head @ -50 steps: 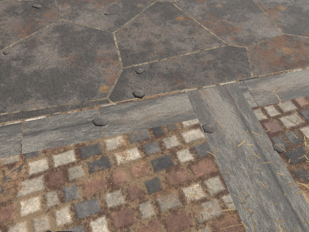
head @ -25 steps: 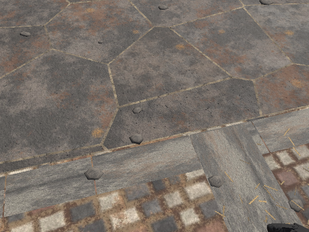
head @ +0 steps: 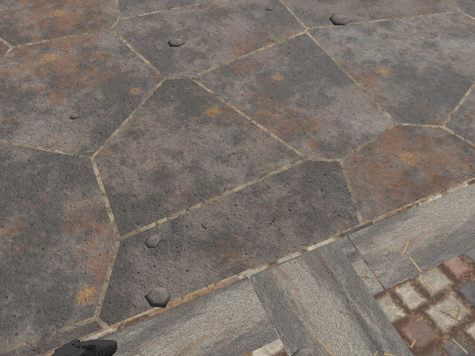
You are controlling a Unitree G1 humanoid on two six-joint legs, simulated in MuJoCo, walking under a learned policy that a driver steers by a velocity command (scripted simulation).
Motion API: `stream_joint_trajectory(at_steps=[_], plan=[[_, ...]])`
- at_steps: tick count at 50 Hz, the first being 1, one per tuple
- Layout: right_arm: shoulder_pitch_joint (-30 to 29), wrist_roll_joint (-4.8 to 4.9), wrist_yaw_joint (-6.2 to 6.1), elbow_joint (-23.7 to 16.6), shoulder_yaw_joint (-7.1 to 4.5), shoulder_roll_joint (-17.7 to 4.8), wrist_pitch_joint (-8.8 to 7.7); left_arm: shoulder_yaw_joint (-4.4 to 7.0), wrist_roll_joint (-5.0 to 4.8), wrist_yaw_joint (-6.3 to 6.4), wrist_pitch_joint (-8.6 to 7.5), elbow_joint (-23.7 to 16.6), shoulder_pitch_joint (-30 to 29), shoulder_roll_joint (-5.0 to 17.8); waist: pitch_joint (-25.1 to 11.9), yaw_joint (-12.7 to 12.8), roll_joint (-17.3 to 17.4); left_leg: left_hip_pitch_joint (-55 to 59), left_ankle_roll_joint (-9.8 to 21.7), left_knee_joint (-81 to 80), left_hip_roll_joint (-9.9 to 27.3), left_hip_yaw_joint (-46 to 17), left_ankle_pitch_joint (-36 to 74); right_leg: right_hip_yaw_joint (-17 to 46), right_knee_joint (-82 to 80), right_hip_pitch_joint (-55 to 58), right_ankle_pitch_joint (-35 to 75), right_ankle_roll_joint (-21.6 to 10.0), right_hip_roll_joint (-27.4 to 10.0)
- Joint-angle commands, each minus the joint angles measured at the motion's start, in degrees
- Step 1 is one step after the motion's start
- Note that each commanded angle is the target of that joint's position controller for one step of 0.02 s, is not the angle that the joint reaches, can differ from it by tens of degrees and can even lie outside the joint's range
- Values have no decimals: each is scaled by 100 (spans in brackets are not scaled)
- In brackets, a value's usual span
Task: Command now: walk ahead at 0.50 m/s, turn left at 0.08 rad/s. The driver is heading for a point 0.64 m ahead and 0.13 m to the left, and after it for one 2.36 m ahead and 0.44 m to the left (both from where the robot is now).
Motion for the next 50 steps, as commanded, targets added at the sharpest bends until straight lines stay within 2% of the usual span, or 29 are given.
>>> stream_joint_trajectory(at_steps=[1,2,3,4,5,6,7,8,9,11,14,18,21,25,28,29,30,31,32,33,34,35,36,37,39,42,45,47,50], plan=[[139,35,-66,-109,-263,-1044,53,163,1,-64,-155,-535,-413,578,196,236,650,134,793,205,1762,-918,2825,-23,-294,193,-501,-196,134],[5,43,-78,-123,-275,-1103,79,233,20,-48,-176,-430,20,704,-41,525,694,69,714,680,1655,-870,3598,-154,-452,879,-595,-295,293],[-68,20,-83,-153,-230,-1006,93,371,45,2,-185,-180,874,969,-608,938,597,-283,562,1623,1345,-686,3957,-204,-505,2178,-427,-460,322],[-99,-108,-82,-321,-99,-685,71,495,135,75,-176,-6,1944,1398,-1544,1331,69,-1456,340,3325,962,-455,2582,790,-199,4032,-164,-822,-679],[746,-60,-43,-375,105,11,-45,571,145,76,-127,107,2191,1778,-2339,953,-1491,-3675,-17,5270,19,-312,-1251,3316,-697,5912,-1165,-1682,-2031],[450,76,-22,-247,-44,-632,-119,434,98,89,-101,74,2244,1179,-2242,1226,-960,-4249,-14,5964,243,-989,-1605,3739,-1137,5689,-2039,-1596,-1951],[-92,179,-14,-419,-147,-923,-146,351,83,119,-105,60,1855,956,-1315,1199,-673,-4582,12,6090,492,-906,-1123,2839,-1290,4948,-1986,-1324,-1778],[-389,146,-38,-476,-148,-862,-141,304,97,127,-112,44,1462,833,-857,1028,-331,-4434,-13,5903,753,-766,-622,2195,-1468,4165,-1607,-1182,-1552],[-518,74,-54,-496,-174,-798,-102,262,111,112,-131,58,1163,669,-488,867,-275,-4252,-46,5627,898,-748,-298,1708,-1689,3521,-1245,-1110,-1357],[-266,87,-57,-425,-186,-572,58,242,157,93,-214,114,879,525,-278,571,-411,-3693,-91,5385,1069,-771,62,1027,-2093,2810,-861,-1039,-1146],[-406,59,-74,-529,-181,-366,221,307,157,117,-297,273,801,661,-11,442,-219,-3873,-182,5060,1127,-796,468,336,-2385,2523,-226,-1086,-1158],[-901,25,18,-707,-166,-289,202,363,170,208,-252,444,893,820,142,545,-114,-4066,-216,3868,1088,-678,1615,-489,-2467,2742,126,-966,-996],[-1538,5,132,-923,-105,-184,168,404,124,258,-189,558,1091,965,322,795,-4,-3962,-143,3013,1014,-316,2062,-885,-2485,2953,153,-892,-1028],[-2068,15,251,-1250,-100,-230,183,475,5,269,-29,748,1384,1123,490,931,-7,-4169,68,2441,912,-56,1595,-1109,-2164,3788,575,-787,-1278],[-1766,9,297,-1338,-227,-465,221,541,-73,305,97,737,1239,1346,128,596,-253,-3392,379,2362,460,395,730,-1341,-1168,4113,2934,-596,-1313],[-1209,25,288,-1227,-336,-640,236,553,-94,319,150,717,1151,1399,-192,255,-285,-2661,528,2285,204,549,565,-1440,-338,4025,3645,-508,-1227],[-272,40,227,-977,-526,-953,247,516,-109,332,175,687,1068,1340,-670,-248,-139,-1287,746,1899,-58,542,903,-1583,913,3496,3464,-310,-983],[515,56,92,-803,-724,-1533,307,391,75,337,125,568,1202,1018,-1169,-453,734,407,1119,1741,794,-926,1018,-1604,2791,1957,1152,-9,-664],[174,60,102,-925,-722,-1951,221,160,199,261,-56,268,1632,274,-1697,298,1820,1859,2184,901,2002,-4267,-194,-653,4469,-355,-3652,280,597],[287,29,155,-1044,-573,-1427,130,236,-46,183,-267,207,943,797,-1921,-165,1022,1964,2106,290,2170,-4719,-540,376,4871,-966,-3591,151,448],[86,-4,166,-1008,-495,-1157,49,280,-208,148,-377,59,542,957,-1159,-140,827,1430,1863,249,2033,-3910,-92,327,4681,-1345,-3024,6,207],[-255,19,159,-1053,-443,-998,14,266,-113,187,-431,110,520,899,-755,111,375,622,1656,290,1769,-3221,507,332,4201,-1081,-2528,-51,-52],[-625,-6,140,-1129,-389,-815,13,310,42,226,-423,172,543,939,-498,337,304,-112,1518,241,1547,-2700,1108,330,3714,-673,-2230,-15,-209],[-834,-82,107,-1230,-321,-647,9,340,69,212,-350,235,708,967,-465,525,413,-537,1468,120,1439,-2387,1541,359,3508,-289,-2003,16,-342],[-870,-98,61,-1220,-294,-612,-28,322,93,187,-202,327,911,819,-446,635,443,-932,1485,-60,1364,-1952,2279,221,3127,-14,-1765,159,-384],[-609,-105,-25,-1033,-306,-753,-77,244,88,185,-85,266,550,629,-183,500,500,-1093,1347,-273,1239,-1275,2826,78,2283,-260,-876,318,-412],[-469,-117,-58,-900,-272,-764,-91,184,28,125,-101,197,119,545,-33,281,569,-1028,1044,-404,1058,-756,2474,-16,1188,-181,293,244,-321],[-361,-128,-60,-788,-271,-826,-117,143,-21,70,-122,126,-192,502,117,124,570,-942,958,-548,1133,-612,2040,-95,654,-80,799,163,-218],[-202,-130,-50,-579,-280,-855,-108,126,-69,-20,-133,1,-481,540,337,1,504,-319,931,-535,1406,-483,2040,-45,235,-360,733,7,-104]])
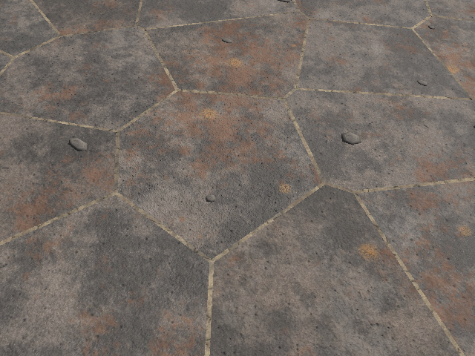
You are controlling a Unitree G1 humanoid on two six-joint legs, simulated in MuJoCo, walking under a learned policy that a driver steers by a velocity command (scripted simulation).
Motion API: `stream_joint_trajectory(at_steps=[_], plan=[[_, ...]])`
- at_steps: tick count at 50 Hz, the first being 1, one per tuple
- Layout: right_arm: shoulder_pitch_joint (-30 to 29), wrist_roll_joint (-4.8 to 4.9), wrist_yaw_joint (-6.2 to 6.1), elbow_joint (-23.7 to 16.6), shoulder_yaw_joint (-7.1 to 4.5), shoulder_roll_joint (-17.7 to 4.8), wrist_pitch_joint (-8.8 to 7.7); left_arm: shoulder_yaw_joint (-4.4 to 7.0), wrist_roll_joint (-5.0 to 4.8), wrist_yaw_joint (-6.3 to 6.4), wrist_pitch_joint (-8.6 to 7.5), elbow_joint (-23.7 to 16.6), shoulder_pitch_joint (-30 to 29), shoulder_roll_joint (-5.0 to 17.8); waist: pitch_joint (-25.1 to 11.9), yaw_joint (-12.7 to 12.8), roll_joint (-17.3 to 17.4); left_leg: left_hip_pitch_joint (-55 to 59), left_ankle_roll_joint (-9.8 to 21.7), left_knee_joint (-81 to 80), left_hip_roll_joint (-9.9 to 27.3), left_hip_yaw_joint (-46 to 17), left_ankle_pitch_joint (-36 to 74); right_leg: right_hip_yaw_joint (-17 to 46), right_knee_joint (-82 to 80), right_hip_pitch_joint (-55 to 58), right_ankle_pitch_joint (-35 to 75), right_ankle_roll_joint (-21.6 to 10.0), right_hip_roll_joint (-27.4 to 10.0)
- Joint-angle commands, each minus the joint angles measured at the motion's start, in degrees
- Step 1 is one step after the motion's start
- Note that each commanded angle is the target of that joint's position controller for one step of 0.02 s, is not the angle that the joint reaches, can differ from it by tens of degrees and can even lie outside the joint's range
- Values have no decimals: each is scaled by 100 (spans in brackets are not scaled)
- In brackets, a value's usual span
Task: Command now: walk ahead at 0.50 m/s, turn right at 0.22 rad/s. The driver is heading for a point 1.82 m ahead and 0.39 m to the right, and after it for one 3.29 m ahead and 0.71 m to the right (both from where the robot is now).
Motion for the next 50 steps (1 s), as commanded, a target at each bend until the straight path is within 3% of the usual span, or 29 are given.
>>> stream_joint_trajectory(at_steps=[1,3,5,6,7,8,9,10,11,12,13,14,16,18,21,23,28,30,31,32,33,34,35,36,37,39,41,45,50], plan=[[289,3,-31,-36,-258,-954,-30,38,-49,-108,-106,-586,-828,385,329,-256,547,85,619,-350,1764,-234,1854,-16,-366,-96,22,-176,140],[310,19,-61,40,-278,-985,39,32,-38,-200,-124,-682,-884,391,328,-220,545,581,538,-57,1929,-129,2510,-55,-491,-257,-471,-331,249],[148,26,-117,10,-307,-1092,105,79,-6,-252,-118,-678,-582,498,45,4,707,806,392,530,1935,66,4244,-318,-501,233,-1038,-521,511],[81,21,-154,-20,-323,-1164,147,153,13,-242,-91,-612,-215,642,-264,202,832,865,310,1075,1884,158,5330,-506,-429,760,-1317,-627,725],[-53,25,-191,-67,-312,-1183,206,279,27,-215,-70,-447,510,862,-681,616,779,660,165,2092,1701,367,5940,-659,-590,1731,-1249,-781,972],[-56,-4,-241,-159,-265,-1123,205,413,35,-151,-40,-305,1377,1183,-1211,1020,482,-414,-51,3549,1525,489,4977,72,-621,3336,-941,-1072,582],[637,-120,-138,-362,-46,-462,60,549,25,-107,-38,-294,1845,1750,-2005,683,-899,-2937,-510,5909,473,422,985,2941,-739,5681,-1518,-2219,-927],[417,-63,-34,-314,-6,-565,-140,429,-45,-106,-32,-250,1988,1315,-2463,886,-879,-4054,-512,6667,40,-485,-1795,4641,-1714,6365,-2391,-2484,-1277],[-146,181,64,-495,-92,-911,-292,351,-18,-66,-14,-298,1729,1056,-1636,982,-543,-4614,-378,6782,455,-738,-1434,3885,-1887,5836,-2776,-2125,-1116],[-521,211,77,-615,-68,-917,-374,315,8,-39,1,-409,1354,944,-1032,863,-8,-4586,-310,6378,725,-633,-966,3226,-1980,4944,-2581,-1917,-911],[-672,82,51,-634,-91,-904,-391,264,23,-29,19,-497,1017,818,-550,639,367,-4340,-342,5798,909,-550,-713,2730,-2109,4028,-2066,-1802,-707],[-623,-11,17,-644,-137,-932,-348,216,79,-9,17,-584,818,720,-364,429,289,-3931,-401,5418,1047,-542,-538,2407,-2246,3410,-1516,-1760,-526],[-382,-68,-12,-642,-135,-812,-229,217,77,33,34,-686,653,733,-298,208,41,-3550,-582,4938,1110,-448,-445,2047,-2410,2796,-877,-1794,-323],[-489,-83,-54,-708,-95,-684,-148,265,55,97,25,-700,717,888,-227,200,-1,-3457,-782,4314,1066,-292,-64,1647,-2461,2379,-382,-1779,-172],[-1139,-81,-59,-881,-13,-484,-152,321,-16,180,69,-643,935,1016,-159,450,-60,-3091,-921,2900,854,-222,1228,1239,-2371,2060,-598,-1476,183],[-1483,-18,-15,-951,7,-448,-190,315,-31,212,118,-568,1172,992,-208,639,-147,-2816,-947,2239,678,-185,1893,1261,-2282,2122,-915,-1350,200],[-1692,38,116,-1039,-75,-698,-311,278,-5,219,176,-378,1546,877,-178,707,-289,-2788,-634,1590,695,-333,1560,1863,-1655,3116,-1137,-1193,-285],[-1234,22,104,-931,-146,-808,-350,277,22,207,207,-389,1433,872,-249,406,-387,-2208,-375,1323,613,-159,1189,1908,-1195,3260,-497,-1055,-256],[-654,-36,72,-811,-234,-995,-378,214,45,189,197,-425,1401,706,-660,123,-291,-1287,-142,1334,782,-273,1225,1691,-440,3122,-14,-898,33],[207,-101,46,-732,-323,-1345,-387,103,139,183,172,-525,1553,447,-1486,-156,380,243,309,1540,1719,-1293,1296,1271,1143,2327,-913,-674,444],[796,-38,91,-404,-470,-1762,-288,-7,-25,165,88,-542,2369,107,-2080,61,2251,1910,1278,941,2785,-3842,-53,621,3026,328,-3625,-261,1237],[864,118,125,-405,-345,-1222,-265,71,-90,173,55,-473,2067,628,-1685,-162,1620,1775,1169,491,2802,-4449,-1531,944,3642,-473,-3967,-257,930],[522,102,106,-456,-252,-936,-243,151,-96,169,45,-621,1299,906,-871,-277,1013,1069,906,402,2564,-3636,-1496,869,3750,-716,-3447,-284,698],[196,16,100,-518,-199,-864,-207,132,-25,173,38,-734,891,835,-492,-176,620,399,795,325,2319,-2979,-835,629,3580,-597,-3042,-277,475],[-3,-14,103,-507,-157,-759,-188,135,54,157,15,-801,727,754,-210,-51,589,-91,807,203,2124,-2560,-204,552,3215,-503,-2752,-253,301],[-127,-38,101,-480,-100,-616,-202,129,49,123,25,-771,881,578,-210,177,882,-545,738,-5,1811,-1966,575,440,2738,-13,-2494,-208,113],[-59,34,93,-401,-122,-712,-216,87,58,112,53,-779,866,411,-216,224,895,-698,831,-149,1783,-1606,1159,285,2283,40,-2417,-122,68],[95,81,33,-237,-192,-981,-149,-15,89,81,26,-954,171,208,-100,57,720,-800,790,-356,1684,-986,1647,114,859,126,-1321,7,50],[561,154,21,53,-197,-1075,-54,-21,10,-17,-39,-1153,-628,239,76,-218,724,-626,622,-254,1710,-694,1577,-33,-281,574,-453,-32,285]])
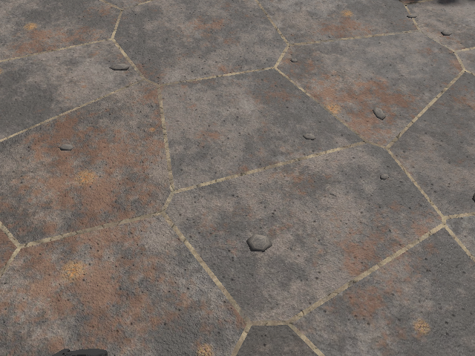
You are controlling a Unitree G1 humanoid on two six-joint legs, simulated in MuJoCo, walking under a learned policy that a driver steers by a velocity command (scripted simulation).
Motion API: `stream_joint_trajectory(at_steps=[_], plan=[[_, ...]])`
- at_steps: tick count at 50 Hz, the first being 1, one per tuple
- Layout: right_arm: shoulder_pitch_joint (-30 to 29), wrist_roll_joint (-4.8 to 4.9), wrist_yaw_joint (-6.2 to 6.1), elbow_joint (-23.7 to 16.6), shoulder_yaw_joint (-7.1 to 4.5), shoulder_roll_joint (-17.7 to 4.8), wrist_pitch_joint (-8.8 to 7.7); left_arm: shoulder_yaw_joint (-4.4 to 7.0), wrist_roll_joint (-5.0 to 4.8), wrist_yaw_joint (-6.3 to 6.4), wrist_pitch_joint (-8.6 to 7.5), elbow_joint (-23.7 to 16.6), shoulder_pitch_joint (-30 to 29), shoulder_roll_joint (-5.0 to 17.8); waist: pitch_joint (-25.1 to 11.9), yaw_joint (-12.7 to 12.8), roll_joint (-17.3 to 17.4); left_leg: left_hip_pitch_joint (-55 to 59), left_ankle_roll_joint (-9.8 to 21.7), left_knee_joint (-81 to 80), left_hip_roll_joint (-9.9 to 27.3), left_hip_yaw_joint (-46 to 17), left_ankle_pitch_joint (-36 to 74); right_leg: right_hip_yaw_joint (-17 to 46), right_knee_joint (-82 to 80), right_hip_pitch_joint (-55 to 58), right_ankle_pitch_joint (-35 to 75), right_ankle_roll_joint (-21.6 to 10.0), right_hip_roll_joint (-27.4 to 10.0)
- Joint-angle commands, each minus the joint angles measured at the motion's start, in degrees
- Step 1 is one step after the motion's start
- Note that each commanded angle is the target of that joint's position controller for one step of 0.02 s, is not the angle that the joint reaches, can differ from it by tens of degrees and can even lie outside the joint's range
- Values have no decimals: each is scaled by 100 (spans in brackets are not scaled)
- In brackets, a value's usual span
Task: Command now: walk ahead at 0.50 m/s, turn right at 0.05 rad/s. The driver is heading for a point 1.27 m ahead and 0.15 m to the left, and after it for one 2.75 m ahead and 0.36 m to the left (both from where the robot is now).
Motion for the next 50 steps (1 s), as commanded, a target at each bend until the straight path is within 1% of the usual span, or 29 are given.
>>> stream_joint_trajectory(at_steps=[1,4,5,6,7,8,9,10,11,12,13,15,17,23,26,29,31,32,33,34,35,36,37,38,39,41,43,47,50], plan=[[69,48,-33,-192,-238,-1022,-13,64,-46,-69,-123,-559,-673,314,187,43,681,-134,857,-368,1512,-801,1580,-155,-450,307,280,-74,176],[66,55,-73,-93,-280,-1137,81,122,-37,-126,-162,-601,-615,469,150,237,747,307,708,22,1704,-845,2177,-198,-762,596,-236,-305,269],[-42,62,-89,-99,-289,-1182,109,184,-13,-117,-170,-508,-253,577,-52,491,755,312,611,455,1611,-709,2970,-334,-933,1175,-281,-418,404],[-60,52,-102,-107,-253,-1101,127,309,20,-77,-162,-278,481,800,-525,840,657,113,477,1308,1352,-479,3613,-434,-1014,2257,-220,-581,504],[-112,-59,-117,-241,-143,-862,112,431,71,-17,-143,-77,1507,1162,-1323,1260,282,-820,265,2806,1069,-234,2720,351,-765,3894,7,-921,-259],[544,-106,-92,-380,60,-224,-10,545,110,3,-94,19,1942,1732,-2050,1029,-1200,-3104,-160,4998,102,31,-501,2907,-1131,5891,-710,-1838,-1642],[407,-15,-47,-283,-14,-611,-125,434,4,-10,-58,71,2094,1255,-2281,1210,-1153,-3890,-162,5807,145,-646,-1932,4001,-1783,5951,-1676,-2019,-1783],[-111,120,-9,-430,-123,-971,-187,340,-12,-3,-60,41,1671,1030,-1298,1164,-734,-4346,-108,6018,471,-620,-1565,3199,-1907,5219,-1852,-1750,-1579],[-494,112,-13,-506,-112,-936,-202,287,15,0,-57,-6,1310,879,-803,1031,-351,-4238,-85,5792,736,-466,-1042,2482,-2018,4416,-1548,-1572,-1304],[-669,23,-28,-532,-122,-870,-181,238,64,-25,-62,-15,1004,732,-407,857,-150,-4025,-119,5425,886,-402,-706,2018,-2213,3676,-1051,-1488,-1082],[-600,-28,-38,-505,-146,-818,-124,194,112,-41,-94,-28,819,597,-282,655,-236,-3665,-143,5161,1028,-449,-461,1681,-2387,3181,-624,-1422,-906],[-411,-39,-42,-432,-106,-580,-5,212,84,-56,-160,31,730,607,-248,463,-312,-3276,-227,4876,1067,-396,-243,1296,-2667,2695,-153,-1481,-799],[-643,-78,-69,-515,-88,-503,57,256,62,-31,-213,151,811,740,-114,439,-197,-3413,-328,4432,1094,-364,153,970,-2842,2546,193,-1540,-776],[-1677,4,57,-741,-4,-331,30,305,76,72,-210,483,1163,946,159,825,-45,-3332,-247,2569,910,-241,1945,-92,-3065,2800,267,-1189,-657],[-2128,41,134,-960,2,-348,30,330,40,88,-158,702,1439,1008,307,1003,14,-3515,-126,2142,804,-255,1950,-292,-2991,3394,254,-1117,-867],[-2377,31,238,-1169,-9,-384,36,357,5,119,-47,839,1511,1036,369,1016,-5,-3719,62,1900,708,-148,1352,-444,-2641,4086,778,-974,-1067],[-2206,1,289,-1231,-68,-496,42,391,-10,169,37,828,1393,1150,169,842,-148,-3272,237,1859,460,170,751,-641,-2038,4309,2353,-823,-1073],[-1834,-15,290,-1185,-151,-636,57,412,-13,210,89,799,1323,1228,-124,616,-242,-2680,346,1857,235,382,529,-780,-1421,4315,3424,-723,-1010],[-1031,-6,264,-988,-305,-868,67,395,-5,261,149,755,1260,1202,-578,188,-147,-1568,513,1614,-15,500,718,-1030,-339,4025,3920,-550,-805],[-48,8,183,-795,-493,-1315,102,323,81,320,133,618,1318,1084,-1186,-201,285,205,853,1621,517,-485,965,-1117,1278,2765,2760,-320,-584],[157,59,148,-781,-610,-1910,104,43,238,203,-35,362,1893,289,-1803,244,1762,2356,1979,1204,1963,-3600,123,-891,3414,89,-1965,92,603],[317,75,133,-848,-466,-1389,94,108,91,110,-259,398,1469,680,-2292,-79,1295,2777,2091,475,2195,-4678,-412,238,4122,-686,-3124,44,704],[109,9,109,-853,-395,-1165,74,182,-121,45,-398,204,940,954,-1508,-150,1065,2262,1797,394,2001,-3813,-77,346,4126,-1112,-2703,-76,398],[-211,-5,87,-920,-371,-1066,62,144,-107,58,-469,119,681,878,-1051,17,545,1485,1619,385,1757,-3157,397,287,3719,-989,-2257,-132,157],[-559,-21,77,-999,-329,-929,71,172,28,94,-476,112,560,874,-645,232,278,660,1511,281,1569,-2683,1011,239,3186,-699,-2017,-89,2],[-896,-101,45,-1148,-263,-746,77,220,109,102,-345,121,745,859,-482,576,483,-225,1500,21,1370,-2264,1687,237,2714,-43,-1793,20,-152],[-895,-74,7,-1121,-265,-767,47,187,122,102,-217,170,880,675,-393,666,524,-719,1528,-156,1298,-1853,2088,81,2263,151,-1591,181,-174],[-636,-41,-85,-939,-297,-925,35,84,124,91,-177,0,138,426,-109,403,580,-1142,1208,-316,959,-1131,1926,-60,669,372,-5,296,-72],[-318,-16,-87,-770,-296,-982,38,65,45,29,-223,-116,-407,410,7,136,632,-1064,1065,-337,998,-1124,1235,-100,-181,668,868,238,120]])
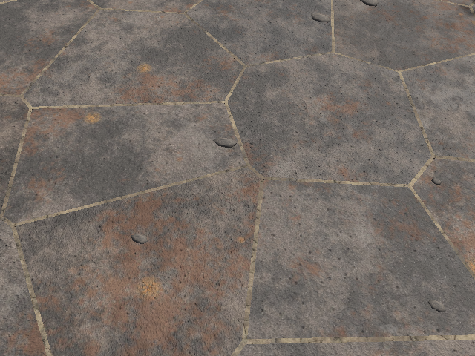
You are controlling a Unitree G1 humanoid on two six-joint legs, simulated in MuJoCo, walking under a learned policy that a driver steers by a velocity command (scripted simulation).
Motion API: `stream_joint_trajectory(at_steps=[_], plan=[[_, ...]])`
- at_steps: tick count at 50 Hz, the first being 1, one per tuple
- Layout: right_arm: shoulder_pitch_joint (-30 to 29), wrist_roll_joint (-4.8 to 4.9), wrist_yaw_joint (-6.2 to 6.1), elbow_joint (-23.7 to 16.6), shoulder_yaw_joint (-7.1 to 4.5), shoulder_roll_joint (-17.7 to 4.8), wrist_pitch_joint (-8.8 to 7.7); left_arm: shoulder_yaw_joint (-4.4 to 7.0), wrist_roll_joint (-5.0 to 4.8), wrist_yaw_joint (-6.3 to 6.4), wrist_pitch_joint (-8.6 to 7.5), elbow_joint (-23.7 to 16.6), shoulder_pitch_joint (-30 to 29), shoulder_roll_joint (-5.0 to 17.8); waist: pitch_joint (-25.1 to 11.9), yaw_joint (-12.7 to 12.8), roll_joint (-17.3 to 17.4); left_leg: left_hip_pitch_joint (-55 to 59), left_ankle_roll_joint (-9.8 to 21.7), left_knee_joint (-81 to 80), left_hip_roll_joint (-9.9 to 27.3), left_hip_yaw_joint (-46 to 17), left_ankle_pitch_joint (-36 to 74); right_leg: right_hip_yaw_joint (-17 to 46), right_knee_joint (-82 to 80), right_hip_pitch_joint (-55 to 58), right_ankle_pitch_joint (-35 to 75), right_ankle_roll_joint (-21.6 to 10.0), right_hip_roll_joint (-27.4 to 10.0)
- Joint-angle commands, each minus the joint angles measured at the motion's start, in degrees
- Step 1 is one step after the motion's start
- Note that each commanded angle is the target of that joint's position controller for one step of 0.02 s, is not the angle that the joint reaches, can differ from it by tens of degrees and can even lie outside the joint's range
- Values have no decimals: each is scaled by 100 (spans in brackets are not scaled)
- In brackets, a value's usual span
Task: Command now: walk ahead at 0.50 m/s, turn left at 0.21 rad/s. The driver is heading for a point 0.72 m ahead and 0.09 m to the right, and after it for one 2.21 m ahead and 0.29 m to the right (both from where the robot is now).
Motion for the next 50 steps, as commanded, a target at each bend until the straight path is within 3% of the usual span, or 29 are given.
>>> stream_joint_trajectory(at_steps=[1,3,6,7,8,9,10,11,12,13,14,16,18,20,24,28,32,33,34,35,36,37,38,39,40,41,43,45,50], plan=[[170,36,-33,-196,-251,-988,-80,54,-73,-54,-93,-442,-558,331,-6,-134,610,-468,815,-592,1411,-714,920,-195,-641,772,771,-47,245],[307,54,-32,-96,-255,-992,-53,78,-80,-98,-123,-535,-757,417,76,-178,599,11,777,-373,1612,-891,944,-137,-907,565,485,-179,267],[352,42,-61,2,-287,-1051,18,127,-70,-145,-166,-555,-609,539,66,-25,722,579,641,17,1858,-1094,1525,-175,-1149,685,-203,-424,334],[265,44,-66,-3,-289,-1063,44,169,-66,-140,-180,-484,-309,609,-64,171,761,620,554,341,1782,-1023,2170,-310,-1294,1130,-340,-536,446],[221,25,-67,-22,-248,-962,63,270,-43,-113,-190,-293,324,780,-479,479,671,534,423,1075,1489,-799,2920,-416,-1400,2054,-250,-704,533],[185,-53,-72,-137,-141,-734,65,359,20,-82,-198,-143,1254,1078,-1295,873,346,-195,216,2476,1156,-510,2355,287,-1160,3582,-8,-1071,-169],[940,-3,-59,-190,-7,-302,-41,509,42,-76,-133,13,1895,1582,-2116,760,-1058,-2359,-278,4633,244,47,10,2625,-1395,5755,-922,-1988,-1396],[800,34,-37,-168,-22,-514,-117,404,-103,-121,-98,117,2088,1167,-2134,892,-1311,-3343,-305,5334,201,-372,-2161,3936,-2197,5919,-2197,-2089,-1626],[255,134,-10,-271,-135,-920,-152,303,-131,-105,-80,56,1684,871,-1220,908,-709,-3793,-256,5646,570,-411,-1781,3291,-2329,5215,-2763,-1808,-1481],[-163,123,-10,-372,-125,-907,-162,252,-69,-90,-42,-33,1268,761,-701,793,-281,-3731,-233,5473,857,-165,-1280,2604,-2433,4415,-2467,-1635,-1254],[-375,40,-9,-417,-133,-851,-157,197,-18,-103,-24,-50,995,630,-278,661,-109,-3600,-255,5100,1025,-60,-945,2119,-2632,3706,-1961,-1602,-1024],[-177,0,-12,-345,-147,-684,-92,139,31,-113,-60,-53,765,487,-164,381,-351,-3023,-312,4645,1243,-35,-542,1523,-2903,3018,-1148,-1537,-712],[-116,-15,-26,-308,-118,-525,-41,164,-19,-104,-103,25,803,572,-164,309,-357,-2952,-416,4341,1284,76,-292,1102,-3081,2832,-519,-1627,-629],[-460,-46,-44,-419,-94,-464,-41,208,-35,-63,-105,126,912,714,-71,361,-210,-3179,-527,3760,1334,116,209,819,-3199,2880,20,-1673,-624],[-1191,-30,18,-570,-22,-284,-118,225,-99,-1,-35,312,1202,805,29,611,-147,-2942,-564,2297,1201,286,1422,208,-3229,2981,372,-1457,-375],[-1875,39,128,-775,4,-270,-179,240,-147,21,59,571,1662,880,209,861,-116,-2862,-501,1537,1029,373,1696,209,-3094,3434,259,-1429,-569],[-1973,43,236,-892,-38,-426,-232,292,-166,73,195,725,1731,984,176,696,-220,-2714,-230,1138,897,383,945,316,-2583,4153,1027,-1274,-876],[-1701,28,233,-829,-88,-535,-239,310,-166,88,218,722,1646,1045,-3,511,-289,-2250,-133,1070,765,496,757,258,-2249,4203,1800,-1208,-840],[-1070,7,206,-645,-187,-706,-241,301,-167,100,247,708,1529,1040,-400,139,-259,-1312,20,903,599,665,833,63,-1522,4091,2641,-1088,-643],[-152,-41,146,-412,-317,-1005,-239,220,-119,106,247,646,1534,853,-1087,-253,-111,296,262,1080,906,381,1057,-80,-336,3341,2323,-913,-352],[627,-169,85,-330,-450,-1579,-216,35,-30,76,159,467,1983,292,-2088,-291,975,2715,972,1193,2437,-1717,919,-397,1870,1210,27,-546,384],[821,-63,92,-233,-395,-1323,-169,-25,-108,37,48,574,2180,195,-2662,-303,1787,3283,1454,398,3077,-3546,21,136,3076,41,-3322,-432,886],[535,-32,74,-254,-276,-966,-151,153,-271,9,-13,500,1713,810,-1766,-382,1173,2595,1156,181,2877,-2952,-555,441,3514,-499,-3159,-484,532],[161,-39,49,-284,-222,-808,-146,175,-323,1,-33,364,1249,851,-1072,-260,917,1761,926,17,2653,-2120,-504,261,3380,-573,-2644,-509,246],[-204,-67,62,-266,-170,-650,-164,180,-268,18,-6,331,1040,764,-583,-71,646,952,795,-254,2403,-1553,-229,171,3030,-396,-2233,-474,54],[-464,-94,76,-265,-124,-476,-218,225,-210,46,71,369,1075,716,-341,124,741,422,688,-481,2199,-1097,64,204,2738,-119,-1925,-446,-109],[-673,-124,99,-188,-140,-433,-310,200,-211,62,237,483,1377,432,-203,356,810,-191,678,-838,2080,-538,501,202,2603,355,-1608,-359,-187],[-706,-147,85,-74,-183,-528,-373,209,-200,86,332,415,1272,333,-45,432,678,-341,706,-1017,2082,-68,975,269,2405,177,-1242,-282,-202],[-601,-147,-30,145,-233,-704,-345,187,-152,-24,280,175,569,216,135,271,519,-73,518,-1100,1862,969,1574,79,826,13,274,-266,-115]])
Keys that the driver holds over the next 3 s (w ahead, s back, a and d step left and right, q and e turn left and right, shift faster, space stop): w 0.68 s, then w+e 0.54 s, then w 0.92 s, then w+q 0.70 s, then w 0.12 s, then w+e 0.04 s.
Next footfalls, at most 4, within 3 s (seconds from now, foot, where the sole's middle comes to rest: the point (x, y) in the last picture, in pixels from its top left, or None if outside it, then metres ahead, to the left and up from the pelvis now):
0.18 right None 0.28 -0.15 -0.78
0.70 left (196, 323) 0.57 0.10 -0.78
1.24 right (280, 239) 0.83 -0.17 -0.78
1.76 left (237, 156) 1.20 -0.06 -0.78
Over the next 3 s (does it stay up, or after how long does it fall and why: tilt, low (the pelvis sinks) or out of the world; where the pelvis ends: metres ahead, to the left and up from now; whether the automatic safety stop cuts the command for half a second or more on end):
stays up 1.65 -0.23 -0.01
